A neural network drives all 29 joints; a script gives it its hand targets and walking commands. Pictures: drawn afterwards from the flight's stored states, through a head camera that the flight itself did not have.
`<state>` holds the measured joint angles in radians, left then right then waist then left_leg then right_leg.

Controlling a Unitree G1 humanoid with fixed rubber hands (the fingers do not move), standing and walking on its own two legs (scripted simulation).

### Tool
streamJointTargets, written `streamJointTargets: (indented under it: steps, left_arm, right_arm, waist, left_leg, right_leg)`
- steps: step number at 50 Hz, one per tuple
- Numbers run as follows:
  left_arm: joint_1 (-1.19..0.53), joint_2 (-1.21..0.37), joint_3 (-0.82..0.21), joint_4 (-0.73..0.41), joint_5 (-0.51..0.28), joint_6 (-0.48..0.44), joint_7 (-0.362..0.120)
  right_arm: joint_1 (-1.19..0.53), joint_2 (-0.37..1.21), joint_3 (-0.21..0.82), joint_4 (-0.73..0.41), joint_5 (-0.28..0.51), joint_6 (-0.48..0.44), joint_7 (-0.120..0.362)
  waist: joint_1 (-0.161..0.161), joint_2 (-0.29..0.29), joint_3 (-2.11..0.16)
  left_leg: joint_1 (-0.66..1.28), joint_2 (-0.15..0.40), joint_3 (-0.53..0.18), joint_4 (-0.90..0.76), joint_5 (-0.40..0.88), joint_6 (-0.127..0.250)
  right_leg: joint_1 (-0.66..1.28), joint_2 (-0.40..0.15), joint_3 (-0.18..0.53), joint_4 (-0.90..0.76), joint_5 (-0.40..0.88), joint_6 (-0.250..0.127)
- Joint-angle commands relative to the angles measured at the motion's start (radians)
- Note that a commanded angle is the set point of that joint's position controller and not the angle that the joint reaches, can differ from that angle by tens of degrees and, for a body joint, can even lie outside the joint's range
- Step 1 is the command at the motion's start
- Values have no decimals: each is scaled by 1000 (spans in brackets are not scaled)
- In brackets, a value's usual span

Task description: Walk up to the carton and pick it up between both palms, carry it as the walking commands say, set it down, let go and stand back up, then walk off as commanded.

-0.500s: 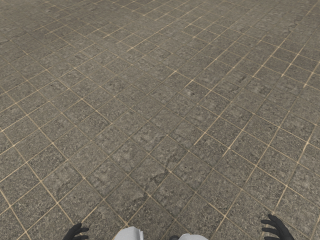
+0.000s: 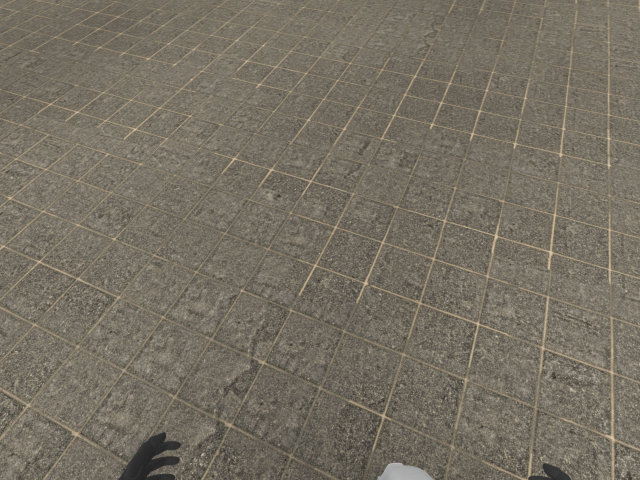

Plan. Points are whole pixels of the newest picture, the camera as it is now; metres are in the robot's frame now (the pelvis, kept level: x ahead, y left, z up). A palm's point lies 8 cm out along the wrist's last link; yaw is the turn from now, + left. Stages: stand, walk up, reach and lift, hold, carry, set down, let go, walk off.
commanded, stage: walk off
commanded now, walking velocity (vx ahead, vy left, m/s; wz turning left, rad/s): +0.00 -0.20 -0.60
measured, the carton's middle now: out of the picture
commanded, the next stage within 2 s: none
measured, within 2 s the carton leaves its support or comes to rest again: neither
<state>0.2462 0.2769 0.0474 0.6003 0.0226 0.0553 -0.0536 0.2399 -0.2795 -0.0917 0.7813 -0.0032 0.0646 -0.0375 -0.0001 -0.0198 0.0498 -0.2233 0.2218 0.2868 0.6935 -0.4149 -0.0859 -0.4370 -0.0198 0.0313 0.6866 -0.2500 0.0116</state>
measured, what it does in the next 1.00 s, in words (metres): steps to the right, turning right: left foot, then right foot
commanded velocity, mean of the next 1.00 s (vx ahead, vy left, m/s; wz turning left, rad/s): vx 0.00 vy -0.20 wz -0.60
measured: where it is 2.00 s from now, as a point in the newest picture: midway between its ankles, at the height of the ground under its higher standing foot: outside the picture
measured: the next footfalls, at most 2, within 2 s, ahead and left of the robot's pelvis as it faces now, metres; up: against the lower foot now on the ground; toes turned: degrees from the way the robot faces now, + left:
left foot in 0.38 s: +0.04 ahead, +0.04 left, +0.00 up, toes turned -4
right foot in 0.76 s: +0.01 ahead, -0.28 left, +0.00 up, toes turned -24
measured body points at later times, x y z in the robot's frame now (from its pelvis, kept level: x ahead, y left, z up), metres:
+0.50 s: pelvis +0.00 -0.06 +0.02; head +0.02 -0.04 +0.47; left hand +0.19 +0.16 -0.10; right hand +0.00 -0.37 -0.09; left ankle +0.00 +0.05 -0.72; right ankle -0.03 -0.17 -0.64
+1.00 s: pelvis -0.05 -0.17 +0.01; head +0.00 -0.19 +0.46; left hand +0.18 +0.00 -0.10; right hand -0.09 -0.48 -0.10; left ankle +0.00 -0.06 -0.66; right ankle -0.03 -0.26 -0.72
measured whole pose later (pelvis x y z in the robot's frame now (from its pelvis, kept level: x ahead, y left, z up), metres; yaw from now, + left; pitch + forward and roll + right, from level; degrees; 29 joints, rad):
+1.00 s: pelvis -0.05 -0.17 +0.01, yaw -30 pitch +3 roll +0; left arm 0.28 0.27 0.04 0.61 0.02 0.05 -0.04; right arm 0.20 -0.28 -0.09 0.70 0.00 0.08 -0.03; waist 0.00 -0.01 0.06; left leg -0.53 0.10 0.14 1.08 -0.60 -0.09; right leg -0.43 0.11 0.05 0.58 -0.19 -0.07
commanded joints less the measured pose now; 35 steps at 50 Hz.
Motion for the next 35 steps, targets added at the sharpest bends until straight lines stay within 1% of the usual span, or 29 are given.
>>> streamJointTargets:
  steps: [1, 3, 4, 5, 6, 7, 8, 10, 11, 12, 15, 16, 17, 18, 19, 20, 21, 22, 23, 24, 25, 26, 27, 29, 30, 31, 33, 34, 35]
  left_arm:
    - [230, 262, 75, 65, -8, -47, 18]
    - [140, 257, 82, 18, 4, -33, 42]
    - [81, 183, 56, -21, 2, -28, 46]
    - [52, 182, 58, -24, 14, -27, 46]
    - [105, 128, 44, -19, 14, -23, 40]
    - [133, 123, 34, 3, 16, -25, 36]
    - [136, 128, 37, -15, 24, -26, 27]
    - [68, 144, 41, -35, 30, -20, 25]
    - [87, 152, 46, -42, 33, -17, 26]
    - [55, 168, 50, -48, 32, -10, 24]
    - [28, 147, 47, -42, 28, -1, 11]
    - [1, 152, 47, -56, 32, -1, 5]
    - [-46, 153, 43, -61, 22, -2, 7]
    - [-74, 101, 26, -76, 10, -5, 4]
    - [10, -2, 18, -76, -4, -4, 11]
    - [-48, 135, 47, -85, 36, -1, 2]
    - [-19, 149, 55, -59, 36, 8, -13]
    - [7, 157, 57, -33, 32, 14, -23]
    - [-2, 144, 52, -42, 34, 19, -30]
    - [-16, 136, 52, -42, 33, 14, -30]
    - [-25, 101, 43, -31, 23, 21, -25]
    - [-14, 84, 37, -34, 9, 21, -16]
    - [-27, 90, 30, -32, 2, 24, -9]
    - [-73, 50, 13, -48, -12, 20, -13]
    - [-114, 55, 14, -63, -11, 20, -14]
    - [-113, 54, 13, -72, -20, 16, -16]
    - [-86, 33, 18, -74, -16, 5, -3]
    - [-76, 37, 20, -58, -10, -10, 8]
    - [-3, 38, 27, -30, -6, -21, 16]
  right_arm:
    - [-101, -54, -9, -142, -11, 17, 17]
    - [-111, -81, -6, -142, -13, 15, 12]
    - [-75, -82, -7, -119, -2, 7, 7]
    - [-45, -90, -4, -98, 4, 3, 4]
    - [-98, -104, -5, -107, 0, 4, 3]
    - [-78, -97, -4, -115, 1, 11, 1]
    - [-101, -113, -11, -125, 6, 18, 4]
    - [-53, -61, 0, -131, 14, 23, -1]
    - [-47, -67, 1, -124, 12, 18, -6]
    - [0, -92, -6, -102, 20, 18, -13]
    - [51, -67, 8, -105, 34, 13, -25]
    - [128, -127, -14, -58, 28, 16, -28]
    - [216, -99, -14, -35, 23, 9, -37]
    - [317, -135, -33, 14, 21, 2, -43]
    - [268, -274, -53, -14, 7, -6, -40]
    - [92, -268, -53, -47, 3, 2, -42]
    - [-24, -224, -35, -73, -8, -3, -49]
    - [-74, -184, -28, -86, -18, -14, -41]
    - [-102, -129, -19, -87, -19, -34, -38]
    - [-87, -110, -11, -82, -16, -36, -30]
    - [-60, -139, -19, -60, -7, -44, -34]
    - [-52, -149, -20, -60, -8, -44, -33]
    - [-39, -140, -19, -68, -14, -37, -26]
    - [32, -151, -23, -47, -13, -28, -15]
    - [55, -157, -29, -44, -17, -24, -15]
    - [33, -181, -34, -59, -21, -22, -12]
    - [-1, -202, -42, -80, -15, -21, 0]
    - [19, -197, -38, -75, -2, -20, 11]
    - [5, -192, -34, -77, 0, -19, 15]
  waist:
    - [98, -316, -208]
    - [63, -169, -150]
    - [54, -177, -162]
    - [33, -140, -178]
    - [68, -124, -196]
    - [57, -174, -203]
    - [81, -139, -216]
    - [42, -131, -170]
    - [50, -138, -192]
    - [43, -148, -159]
    - [13, -136, -130]
    - [-1, -140, -177]
    - [-55, -185, -182]
    - [-100, -59, -178]
    - [-82, 366, -189]
    - [-44, 250, 4]
    - [34, 131, 28]
    - [52, 60, 44]
    - [70, 105, 21]
    - [36, 116, -1]
    - [38, 134, -12]
    - [37, 147, -2]
    - [11, 88, 3]
    - [-29, 194, 14]
    - [-58, 213, -1]
    - [-43, 265, -9]
    - [-30, 250, -62]
    - [-33, 229, -86]
    - [6, 239, -117]
  left_leg:
    - [-353, -159, -245, 654, -378, 16]
    - [-438, -126, -287, 607, -230, 24]
    - [-421, -118, -286, 548, -172, 17]
    - [-372, -132, -268, 501, -145, 3]
    - [-351, -150, -231, 463, -145, 5]
    - [-343, -156, -244, 462, -142, 9]
    - [-304, -156, -245, 427, -153, 9]
    - [-293, -167, -251, 345, -142, 20]
    - [-247, -162, -252, 316, -128, 33]
    - [-218, -172, -246, 279, -93, 28]
    - [-111, -203, -242, 53, -114, 38]
    - [7, -230, -187, -70, -81, 48]
    - [130, -244, -176, -279, 36, 47]
    - [354, -148, -223, -440, 89, 71]
    - [374, 268, -595, -490, -50, 186]
    - [129, 452, -615, -552, 45, 305]
    - [-1, 395, -472, -577, 128, 305]
    - [-32, 260, -333, -487, 265, 250]
    - [-39, 237, -250, -429, 445, 241]
    - [19, 170, -186, -381, 492, 204]
    - [64, 162, -147, -371, 577, 191]
    - [100, 211, -144, -339, 642, 196]
    - [145, 199, -127, -298, 673, 201]
    - [182, 165, -95, -266, 703, 181]
    - [212, 165, -102, -252, 692, 173]
    - [181, 172, -79, -262, 645, 157]
    - [153, 181, -59, -204, 577, 135]
    - [187, 174, -40, -146, 643, 138]
    - [121, 161, -18, -72, 615, 122]
  right_leg:
    - [346, -222, 460, -246, 843, -251]
    - [314, -180, 420, -289, 436, -224]
    - [320, -131, 403, -291, 434, -205]
    - [304, -89, 367, -267, 477, -193]
    - [328, -65, 338, -268, 519, -166]
    - [300, -76, 357, -262, 602, -187]
    - [274, -63, 361, -286, 517, -182]
    - [208, -62, 390, -314, 432, -210]
    - [187, -90, 427, -344, 310, -213]
    - [146, -51, 422, -374, 218, -182]
    - [105, -66, 489, -378, 237, -189]
    - [103, -16, 441, -426, 201, -93]
    - [42, 40, 413, -395, 80, -42]
    - [-137, 112, 314, -326, -69, 52]
    - [-276, 195, 150, 131, -271, 71]
    - [-408, 73, 48, 378, -241, 70]
    - [-283, 39, 84, 475, -203, 62]
    - [-184, 40, 57, 562, -149, 56]
    - [-179, 38, 53, 678, -86, 62]
    - [-204, 42, 13, 688, -72, 66]
    - [-195, 33, 8, 659, -74, 69]
    - [-215, 18, 0, 618, -106, 75]
    - [-260, 12, -41, 538, -106, 86]
    - [-242, -9, -75, 372, -88, 91]
    - [-217, -23, -82, 289, -84, 83]
    - [-157, -43, -60, 223, -124, 93]
    - [-35, -39, -126, 42, -154, 68]
    - [-17, 0, -169, -3, -168, 48]
    - [82, 4, -181, -42, -97, 32]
